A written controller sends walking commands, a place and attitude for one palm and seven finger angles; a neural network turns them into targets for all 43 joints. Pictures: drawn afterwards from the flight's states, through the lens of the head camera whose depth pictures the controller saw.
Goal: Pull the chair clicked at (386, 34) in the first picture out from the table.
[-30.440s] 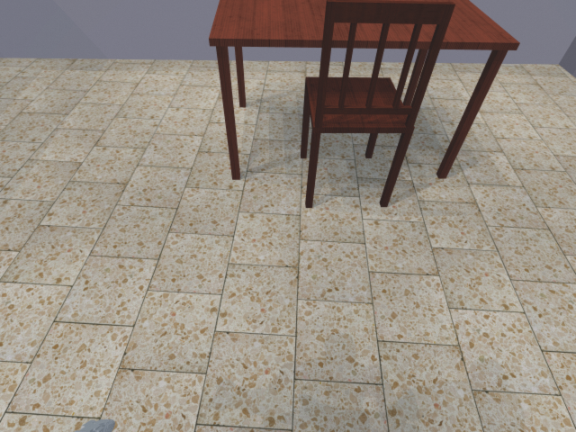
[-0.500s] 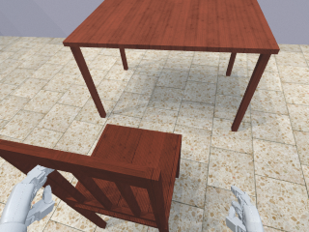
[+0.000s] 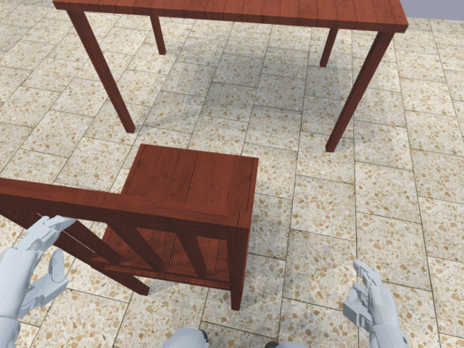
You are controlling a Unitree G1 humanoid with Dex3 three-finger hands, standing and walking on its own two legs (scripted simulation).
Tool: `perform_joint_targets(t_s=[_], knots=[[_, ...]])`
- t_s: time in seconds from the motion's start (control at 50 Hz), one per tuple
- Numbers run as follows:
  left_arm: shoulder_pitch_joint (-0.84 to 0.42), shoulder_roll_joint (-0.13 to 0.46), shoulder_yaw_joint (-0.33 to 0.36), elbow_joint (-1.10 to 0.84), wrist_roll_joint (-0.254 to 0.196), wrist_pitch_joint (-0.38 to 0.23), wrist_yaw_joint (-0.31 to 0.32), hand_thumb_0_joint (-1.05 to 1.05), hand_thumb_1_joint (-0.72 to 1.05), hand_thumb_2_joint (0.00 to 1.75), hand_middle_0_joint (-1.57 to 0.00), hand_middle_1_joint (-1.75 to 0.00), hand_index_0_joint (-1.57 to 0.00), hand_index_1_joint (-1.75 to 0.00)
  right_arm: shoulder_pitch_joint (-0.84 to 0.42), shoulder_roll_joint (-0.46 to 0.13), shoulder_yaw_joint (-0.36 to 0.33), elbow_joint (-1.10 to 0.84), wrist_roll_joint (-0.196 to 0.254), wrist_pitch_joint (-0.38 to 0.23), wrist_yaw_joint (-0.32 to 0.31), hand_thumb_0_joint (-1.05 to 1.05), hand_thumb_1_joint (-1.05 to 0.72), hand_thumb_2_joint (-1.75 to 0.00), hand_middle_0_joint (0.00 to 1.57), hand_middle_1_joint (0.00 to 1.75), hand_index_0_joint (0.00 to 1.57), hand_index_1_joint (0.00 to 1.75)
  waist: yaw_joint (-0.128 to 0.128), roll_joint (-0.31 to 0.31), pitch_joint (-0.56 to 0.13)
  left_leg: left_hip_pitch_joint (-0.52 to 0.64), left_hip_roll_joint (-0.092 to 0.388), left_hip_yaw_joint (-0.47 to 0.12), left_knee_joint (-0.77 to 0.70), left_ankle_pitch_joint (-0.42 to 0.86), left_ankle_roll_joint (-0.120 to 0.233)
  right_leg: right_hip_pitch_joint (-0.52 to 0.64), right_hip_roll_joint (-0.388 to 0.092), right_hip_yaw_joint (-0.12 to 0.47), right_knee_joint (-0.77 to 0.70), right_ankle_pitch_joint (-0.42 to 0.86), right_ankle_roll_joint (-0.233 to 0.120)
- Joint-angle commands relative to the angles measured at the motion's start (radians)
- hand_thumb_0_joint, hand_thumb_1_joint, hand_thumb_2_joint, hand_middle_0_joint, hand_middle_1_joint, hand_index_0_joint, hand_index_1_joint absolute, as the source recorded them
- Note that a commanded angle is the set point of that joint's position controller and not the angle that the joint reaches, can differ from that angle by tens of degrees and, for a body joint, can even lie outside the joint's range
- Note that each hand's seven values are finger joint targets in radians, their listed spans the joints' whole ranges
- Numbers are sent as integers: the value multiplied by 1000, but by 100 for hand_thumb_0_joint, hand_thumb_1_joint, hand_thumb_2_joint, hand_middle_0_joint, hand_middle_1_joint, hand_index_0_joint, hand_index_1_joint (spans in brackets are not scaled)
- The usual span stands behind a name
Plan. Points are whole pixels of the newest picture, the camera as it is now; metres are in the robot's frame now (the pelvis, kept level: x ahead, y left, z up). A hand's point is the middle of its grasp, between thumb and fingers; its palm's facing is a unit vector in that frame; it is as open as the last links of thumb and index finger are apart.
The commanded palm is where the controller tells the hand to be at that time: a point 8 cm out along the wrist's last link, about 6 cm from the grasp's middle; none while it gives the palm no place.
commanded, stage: step back with the hand held close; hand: left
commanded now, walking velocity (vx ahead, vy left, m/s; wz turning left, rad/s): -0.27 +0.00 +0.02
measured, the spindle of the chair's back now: (141, 247) +0.27 +0.21 -0.07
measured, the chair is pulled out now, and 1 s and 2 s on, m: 0.62 0.62 0.62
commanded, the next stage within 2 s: stop stepping back and stand still in 0.62 s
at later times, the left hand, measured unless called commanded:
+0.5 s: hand out of the picture +0.13 +0.30 +0.14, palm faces +0.44 -0.78 -0.43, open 7.3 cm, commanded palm +0.05 +0.34 +0.18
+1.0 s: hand out of the picture +0.02 +0.29 +0.16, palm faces +0.45 -0.77 -0.45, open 7.4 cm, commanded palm -0.04 +0.33 +0.18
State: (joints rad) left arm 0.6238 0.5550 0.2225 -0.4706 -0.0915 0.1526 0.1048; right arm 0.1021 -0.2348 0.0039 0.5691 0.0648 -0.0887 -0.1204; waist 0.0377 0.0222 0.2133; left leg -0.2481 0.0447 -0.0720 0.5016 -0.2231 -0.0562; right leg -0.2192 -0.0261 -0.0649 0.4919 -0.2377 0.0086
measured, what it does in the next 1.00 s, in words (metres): walks backwards: right foot, then left foot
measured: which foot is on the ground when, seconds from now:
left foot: down 0.00-0.80, up 0.82-0.96, down 0.98-1.00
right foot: down 0.00-0.44, up 0.46-0.58, down 0.60-1.00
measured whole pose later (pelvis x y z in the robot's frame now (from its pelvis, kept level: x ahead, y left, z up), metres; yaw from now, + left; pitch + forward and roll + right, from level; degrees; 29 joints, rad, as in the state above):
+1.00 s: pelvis -0.17 +0.02 -0.01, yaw +1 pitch -1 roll -1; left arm 0.54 0.39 0.39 -0.44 -0.04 -0.15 0.16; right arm 0.25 -0.24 -0.03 0.66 0.02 -0.11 -0.10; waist -0.02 0.03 -0.04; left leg -0.28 0.02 -0.05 0.56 -0.27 0.01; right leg -0.24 -0.03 -0.04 0.55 -0.30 0.03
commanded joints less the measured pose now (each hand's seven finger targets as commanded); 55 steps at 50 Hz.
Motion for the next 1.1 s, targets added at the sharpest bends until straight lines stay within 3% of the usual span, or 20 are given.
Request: perform_joint_targets(t_s=[0.0,0.14,0.24,0.3,0.36,0.42,0.44,0.48,0.54,0.6,0.64,0.66,0.7,0.74,0.78,0.8,0.88,0.98,1.02,1.08], knots=[[-101,250,398,-584,6,-282,108,0,90,90,-20,-30,-20,-30,-41,-99,-50,-143,-7,-34,-18,0,-90,-90,20,30,20,30,18,214,-484,59,96,-56,-44,407,73,215,-75,37,33,349,-7],[-61,221,443,-493,15,-345,113,0,90,90,-20,-30,-20,-30,-21,-98,-52,-98,-25,-77,-31,0,-90,-90,20,30,20,30,3,222,-419,-103,86,-62,-74,24,78,156,-75,80,26,154,-11],[-34,14,331,-36,41,-325,107,0,90,90,-20,-30,-20,-30,10,-101,-74,-37,-41,-44,4,0,-90,-90,20,30,20,30,-35,-100,-259,33,-32,39,284,-213,32,-329,-224,253,-258,-324,-115],[-173,-8,255,3,55,-298,96,0,90,90,-20,-30,-20,-30,-7,-98,-59,-50,-35,-15,21,0,-90,-90,20,30,20,30,-53,-266,-183,-7,-4,14,283,-211,58,-413,-221,158,-223,-363,-93],[-188,2,250,-69,66,-295,92,0,90,90,-20,-30,-20,-30,-28,-110,-45,-104,-33,-5,11,0,-90,-90,20,30,20,30,-37,-126,-127,-155,51,-72,-48,-270,104,-278,-114,106,-104,-358,-36],[-223,47,296,-309,92,-343,96,0,90,90,-20,-30,-20,-30,-50,-122,-44,-163,-40,-36,9,0,-90,-90,20,30,20,30,-36,253,-172,-520,234,-319,-393,-601,191,91,19,57,327,-173,16],[-255,114,340,-380,102,-367,99,0,90,90,-20,-30,-20,-30,-57,-110,-48,-158,-47,-44,5,0,-90,-90,20,30,20,30,-33,278,-191,-497,238,-317,-370,-508,207,119,0,77,350,-94,15],[-165,98,359,-440,97,-396,94,0,90,90,-20,-30,-20,-30,-36,-109,-54,-150,-57,-72,15,0,-90,-90,20,30,20,30,-11,237,-241,-441,194,-222,-245,-330,188,142,-2,76,270,-59,5],[-45,110,418,-395,79,-434,84,0,90,90,-20,-30,-20,-30,25,-108,-59,-100,-63,-106,21,0,-90,-90,20,30,20,30,-13,331,-268,-338,166,-190,-209,-224,174,119,22,30,139,-80,-2],[-60,66,393,-321,51,-466,69,0,90,90,-20,-30,-20,-30,58,-104,-58,-37,-78,-130,26,0,-90,-90,20,30,20,30,-21,267,-330,-14,172,-215,-117,260,162,-27,30,37,-37,-76,-12],[-66,64,376,-278,53,-464,55,0,90,90,-20,-30,-20,-30,60,-106,-68,-7,-79,-122,34,0,-90,-90,20,30,20,30,-13,234,-447,227,173,-152,-16,653,144,-45,27,36,-114,29,-7],[-63,38,342,-280,47,-454,44,0,90,90,-20,-30,-20,-30,55,-124,-89,-18,-68,-115,39,0,-90,-90,20,30,20,30,-14,170,-502,270,165,-111,12,672,124,-35,39,33,-71,27,-11],[-25,57,360,-283,25,-450,33,0,90,90,-20,-30,-20,-30,18,-127,-99,-45,-51,-111,40,0,-90,-90,20,30,20,30,-7,138,-496,198,172,-110,-17,495,128,-31,27,34,-37,-46,-22],[84,69,390,-208,12,-406,32,0,90,90,-20,-30,-20,-30,7,-103,-94,-67,-26,-74,43,0,-90,-90,20,30,20,30,-2,48,-478,129,98,-33,-10,43,93,-1,2,40,-150,-60,-17],[9,86,359,-225,13,-376,44,0,90,90,-20,-30,-20,-30,-1,-93,-91,-98,-14,-34,35,0,-90,-90,20,30,20,30,-37,-238,-317,50,-52,45,401,-171,23,-289,-237,328,-309,-328,-152],[-45,81,361,-203,20,-350,62,0,90,90,-20,-30,-20,-30,-5,-81,-81,-73,-25,-25,33,0,-90,-90,20,30,20,30,-44,-266,-269,-19,-49,8,533,-144,28,-332,-314,366,-326,-323,-194],[-171,70,333,-148,48,-351,85,0,90,90,-20,-30,-20,-30,-19,-77,-42,-65,-50,-43,18,0,-90,-90,20,30,20,30,-66,-143,-191,-36,-21,31,143,-158,77,-208,-193,161,-189,-233,-91],[-94,27,293,-181,53,-385,74,0,90,90,-20,-30,-20,-30,5,-107,-67,-81,-36,-89,24,0,-90,-90,20,30,20,30,-25,34,-238,19,75,-61,-111,229,103,9,-65,133,-62,110,-22],[-106,39,309,-243,64,-386,74,0,90,90,-20,-30,-20,-30,-3,-84,-52,-86,-41,-85,30,0,-90,-90,20,30,20,30,-30,171,-232,-84,89,-95,-170,124,108,86,-42,68,-45,60,0],[-98,29,307,-250,66,-397,77,0,90,90,-20,-30,-20,-30,15,-85,-55,-87,-37,-98,32,0,-90,-90,20,30,20,30,-32,102,-227,-130,67,-78,-182,-71,100,116,-34,75,-92,15,-3]])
